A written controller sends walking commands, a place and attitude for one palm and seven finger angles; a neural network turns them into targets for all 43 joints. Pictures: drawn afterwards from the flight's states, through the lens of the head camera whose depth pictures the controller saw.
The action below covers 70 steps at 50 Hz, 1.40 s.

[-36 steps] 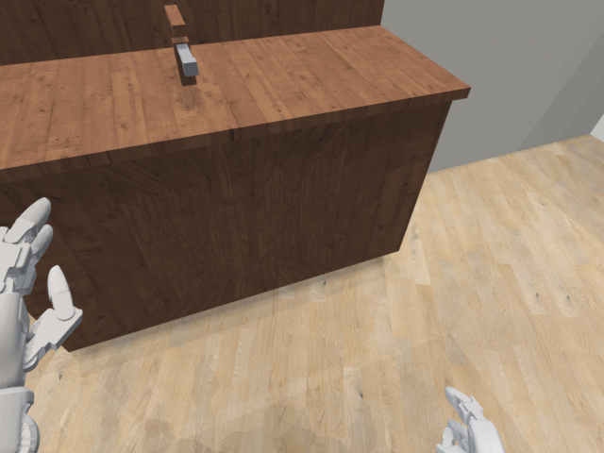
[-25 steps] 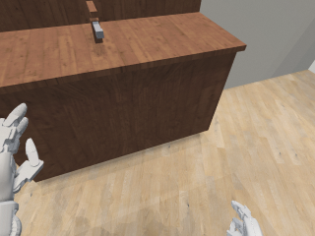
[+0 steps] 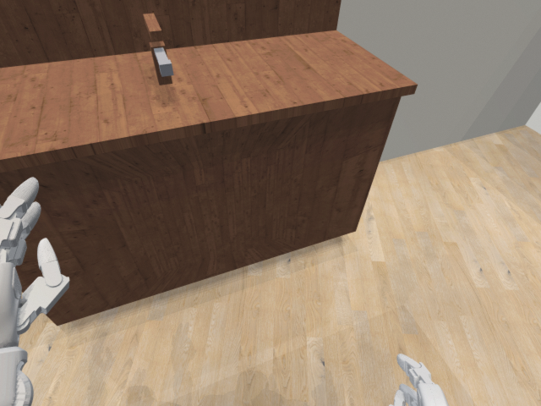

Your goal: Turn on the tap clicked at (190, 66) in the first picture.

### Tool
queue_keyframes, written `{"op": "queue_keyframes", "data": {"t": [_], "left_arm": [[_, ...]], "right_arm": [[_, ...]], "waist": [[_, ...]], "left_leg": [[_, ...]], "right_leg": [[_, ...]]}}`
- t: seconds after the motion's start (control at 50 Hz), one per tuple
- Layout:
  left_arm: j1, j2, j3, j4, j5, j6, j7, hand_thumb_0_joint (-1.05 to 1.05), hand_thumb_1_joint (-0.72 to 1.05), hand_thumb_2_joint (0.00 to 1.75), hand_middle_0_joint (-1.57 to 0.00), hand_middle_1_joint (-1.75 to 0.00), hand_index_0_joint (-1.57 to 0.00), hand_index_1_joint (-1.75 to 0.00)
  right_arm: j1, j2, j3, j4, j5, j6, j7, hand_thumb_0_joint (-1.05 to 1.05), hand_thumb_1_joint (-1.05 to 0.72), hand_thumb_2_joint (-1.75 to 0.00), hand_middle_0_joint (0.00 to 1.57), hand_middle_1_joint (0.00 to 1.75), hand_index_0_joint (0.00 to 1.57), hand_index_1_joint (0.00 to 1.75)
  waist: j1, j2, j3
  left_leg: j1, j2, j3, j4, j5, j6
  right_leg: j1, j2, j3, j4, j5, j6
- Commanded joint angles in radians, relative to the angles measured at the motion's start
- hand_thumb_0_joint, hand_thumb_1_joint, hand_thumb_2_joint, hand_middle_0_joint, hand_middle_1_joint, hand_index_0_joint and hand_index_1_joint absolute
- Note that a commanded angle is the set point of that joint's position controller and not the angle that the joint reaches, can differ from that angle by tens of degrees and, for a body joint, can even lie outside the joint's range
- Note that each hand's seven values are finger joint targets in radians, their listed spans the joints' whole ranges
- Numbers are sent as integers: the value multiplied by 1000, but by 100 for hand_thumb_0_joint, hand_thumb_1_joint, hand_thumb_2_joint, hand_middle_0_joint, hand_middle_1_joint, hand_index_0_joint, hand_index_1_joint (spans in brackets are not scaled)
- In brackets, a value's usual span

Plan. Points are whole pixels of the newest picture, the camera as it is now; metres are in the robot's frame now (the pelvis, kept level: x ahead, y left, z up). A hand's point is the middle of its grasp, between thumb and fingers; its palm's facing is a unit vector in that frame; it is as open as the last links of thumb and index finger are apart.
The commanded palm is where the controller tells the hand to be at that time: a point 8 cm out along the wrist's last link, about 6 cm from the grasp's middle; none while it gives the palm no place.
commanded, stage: take the last steps up to it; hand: left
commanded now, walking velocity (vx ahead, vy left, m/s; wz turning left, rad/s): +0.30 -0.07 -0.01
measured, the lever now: (165, 68) +0.79 +0.30 +0.14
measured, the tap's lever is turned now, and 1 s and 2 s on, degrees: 0 0 0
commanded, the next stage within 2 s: come to a stop and stand still in 1.64 s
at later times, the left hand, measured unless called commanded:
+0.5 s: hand (155, 201) +0.32 +0.18 +0.17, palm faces +0.38 -0.83 -0.42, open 7.4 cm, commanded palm +0.27 +0.22 +0.18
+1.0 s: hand (212, 152) +0.42 +0.12 +0.18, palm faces +0.47 -0.80 -0.38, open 7.4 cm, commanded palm +0.37 +0.16 +0.18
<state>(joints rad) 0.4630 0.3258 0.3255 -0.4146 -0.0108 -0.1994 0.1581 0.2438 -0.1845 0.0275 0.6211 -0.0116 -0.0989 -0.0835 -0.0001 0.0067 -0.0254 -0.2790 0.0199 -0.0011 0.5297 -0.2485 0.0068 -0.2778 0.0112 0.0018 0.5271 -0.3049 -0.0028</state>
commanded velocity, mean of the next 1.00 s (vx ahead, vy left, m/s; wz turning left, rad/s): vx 0.30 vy -0.01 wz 0.05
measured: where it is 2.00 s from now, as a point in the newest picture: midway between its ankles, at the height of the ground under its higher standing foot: (313, 373)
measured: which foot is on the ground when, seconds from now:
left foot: down 0.00-0.58, up 0.60-1.00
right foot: down 0.00-0.28, up 0.30-0.56, down 0.58-1.00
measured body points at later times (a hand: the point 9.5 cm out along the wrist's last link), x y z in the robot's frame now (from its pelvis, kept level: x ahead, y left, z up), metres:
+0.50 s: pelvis +0.10 -0.05 +0.00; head +0.11 -0.06 +0.45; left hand +0.30 +0.22 +0.19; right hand +0.24 -0.27 -0.10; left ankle +0.05 +0.10 -0.74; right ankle +0.16 -0.16 -0.70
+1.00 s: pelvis +0.22 -0.13 +0.00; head +0.22 -0.13 +0.45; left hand +0.39 +0.16 +0.20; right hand +0.39 -0.38 -0.08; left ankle +0.29 +0.01 -0.71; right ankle +0.21 -0.17 -0.74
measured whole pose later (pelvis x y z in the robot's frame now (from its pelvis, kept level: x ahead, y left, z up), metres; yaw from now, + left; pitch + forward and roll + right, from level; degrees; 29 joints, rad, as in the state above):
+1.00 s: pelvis +0.22 -0.13 +0.00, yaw +2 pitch -1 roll +2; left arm 0.47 0.34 0.34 -0.50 -0.02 -0.22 0.18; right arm 0.24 -0.25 -0.03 0.60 0.00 -0.07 -0.08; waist 0.02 -0.03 0.02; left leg -0.41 0.07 0.14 0.68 -0.28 0.01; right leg -0.19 -0.02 -0.22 0.52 -0.32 -0.10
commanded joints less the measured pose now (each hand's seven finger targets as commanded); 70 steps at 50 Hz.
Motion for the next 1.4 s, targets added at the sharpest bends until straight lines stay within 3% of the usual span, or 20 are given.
{"op": "queue_keyframes", "data": {"t": [0.0, 0.12, 0.2, 0.22, 0.24, 0.28, 0.42, 0.52, 0.54, 0.56, 0.58, 0.78, 1.02, 1.06, 1.1, 1.12, 1.24, 1.32, 1.34, 1.38], "left_arm": [[-103, 151, 93, -200, 1, -56, 22, 0, 90, 90, -20, -30, -20, -30], [-157, 199, 111, -235, 0, -67, 27, 0, 90, 90, -20, -30, -20, -30], [-134, 213, 148, -284, -7, -79, 34, 0, 90, 90, -20, -30, -20, -30], [-138, 201, 140, -310, -17, -82, 31, 0, 90, 90, -20, -30, -20, -30], [-118, 195, 143, -342, -27, -92, 30, 0, 90, 90, -20, -30, -20, -30], [-120, 196, 118, -297, -10, -99, 21, 0, 90, 90, -20, -30, -20, -30], [-34, 155, 109, -279, -1, -73, 8, 0, 90, 90, -20, -30, -20, -30], [-59, 198, 158, -255, -2, -66, 12, 0, 90, 90, -20, -30, -20, -30], [-65, 224, 172, -247, 3, -62, 15, 0, 90, 90, -20, -30, -20, -30], [-50, 244, 184, -239, 4, -61, 15, 0, 90, 90, -20, -30, -20, -30], [-104, 284, 225, -294, -14, -78, 14, 0, 90, 90, -20, -30, -20, -30], [6, 210, 187, -296, -20, -98, 19, 0, 90, 90, -20, -30, -20, -30], [-176, 204, 105, -282, -16, -67, 44, 0, 90, 90, -20, -30, -20, -30], [-187, 198, 96, -306, -20, -71, 38, 0, 90, 90, -20, -30, -20, -30], [-146, 211, 123, -300, -23, -90, 30, 0, 90, 90, -20, -30, -20, -30], [-150, 234, 129, -309, -12, -84, 25, 0, 90, 90, -20, -30, -20, -30], [10, 175, 149, -318, -25, -79, 20, 0, 90, 90, -20, -30, -20, -30], [-65, 161, 130, -211, -16, -68, 19, 0, 90, 90, -20, -30, -20, -30], [-94, 182, 137, -200, -8, -70, 20, 0, 90, 90, -20, -30, -20, -30], [-130, 244, 174, -177, -12, -56, 22, 0, 90, 90, -20, -30, -20, -30]], "right_arm": [[-114, -135, -52, -149, -1, -44, -18, 0, -90, -90, 20, 30, 20, 30], [-122, -113, -49, -140, 5, -45, -4, 0, -90, -90, 20, 30, 20, 30], [-103, -97, -33, -137, 0, -32, -1, 0, -90, -90, 20, 30, 20, 30], [-93, -109, -39, -141, 1, -29, -7, 0, -90, -90, 20, 30, 20, 30], [-99, -145, -56, -155, 4, -31, -12, 0, -90, -90, 20, 30, 20, 30], [-94, -115, -48, -141, -6, -45, 0, 0, -90, -90, 20, 30, 20, 30], [-79, -126, -63, -133, 8, -68, 10, 0, -90, -90, 20, 30, 20, 30], [-104, -118, -63, -143, 7, -56, 2, 0, -90, -90, 20, 30, 20, 30], [-102, -103, -66, -142, 13, -51, 5, 0, -90, -90, 20, 30, 20, 30], [-112, -77, -60, -162, 13, -49, 8, 0, -90, -90, 20, 30, 20, 30], [-143, -106, -64, -165, 4, -56, 15, 0, -90, -90, 20, 30, 20, 30], [-115, -104, -66, -145, 7, -10, 13, 0, -90, -90, 20, 30, 20, 30], [-103, -116, -58, -179, 10, -10, 1, 0, -90, -90, 20, 30, 20, 30], [-87, -142, -69, -185, 14, -9, -3, 0, -90, -90, 20, 30, 20, 30], [-92, -115, -52, -182, 2, -15, 4, 0, -90, -90, 20, 30, 20, 30], [-109, -112, -50, -177, -1, -20, 9, 0, -90, -90, 20, 30, 20, 30], [-96, -127, -69, -152, 14, -42, 19, 0, -90, -90, 20, 30, 20, 30], [-100, -129, -67, -140, 20, -43, 4, 0, -90, -90, 20, 30, 20, 30], [-105, -120, -69, -140, 21, -40, 2, 0, -90, -90, 20, 30, 20, 30], [-152, -109, -64, -156, 15, -40, 6, 0, -90, -90, 20, 30, 20, 30]], "waist": [[-13, 110, -10], [-4, -160, 1], [-23, -69, -40], [-39, 34, -64], [-36, 253, -91], [-43, 242, -23], [-21, 233, -2], [4, 143, -75], [12, -41, -117], [11, -267, -146], [22, -255, -143], [-6, -82, -84], [9, -44, -4], [-20, 89, -42], [-20, 327, -95], [-17, 241, -50], [-1, 220, -72], [-1, 143, -40], [4, 39, -52], [32, -340, -27]], "left_leg": [[-110, 151, -161, -177, -368, 77], [-259, 1, 54, 310, -190, 3], [-29, 29, 78, 39, -111, 6], [127, 44, 44, -80, -19, 20], [311, 221, -235, -167, 123, 92], [321, 424, -537, -250, 155, 203], [166, 266, -30, -210, 252, 138], [-10, 197, 111, 108, 186, 78], [-125, 128, 150, 366, 65, 52], [-345, -4, 138, 648, -270, 18], [-366, 19, 12, 769, -316, 8], [-278, 93, 69, 403, -52, -17], [-29, 32, 159, -8, 0, 20], [174, 106, 15, -103, 84, 82], [361, 362, -430, -208, 264, 255], [309, 410, -491, -232, 224, 287], [115, 257, -43, -192, 213, 166], [-41, 198, 53, -54, 3, 88], [-110, 150, 96, 102, -79, 62], [-397, 3, 78, 579, -319, 1]], "right_leg": [[42, -15, -7, -28, -117, -34], [115, -292, 438, -228, -226, -215], [62, -224, 212, -39, 107, -173], [-32, -135, 101, 125, 104, -111], [-233, -15, -17, 354, 35, -29], [-455, -32, 20, 636, -267, -10], [-255, -71, -127, 319, -20, 19], [206, -7, -217, 5, 92, 4], [316, -120, -49, -53, 79, -48], [393, -354, 383, -151, 156, -166], [289, -432, 518, -248, -3, -200], [150, -336, 70, -234, 224, -164], [135, -296, 75, -119, 137, -131], [0, -209, -15, 136, 255, -59], [-297, -51, -66, 481, -240, 5], [-349, -68, -8, 580, -291, -1], [-150, -76, -124, 292, -95, 25], [113, -34, -203, 14, 24, 33], [191, -91, -108, -73, 17, 6], [239, -440, 482, -267, 25, -161]]}}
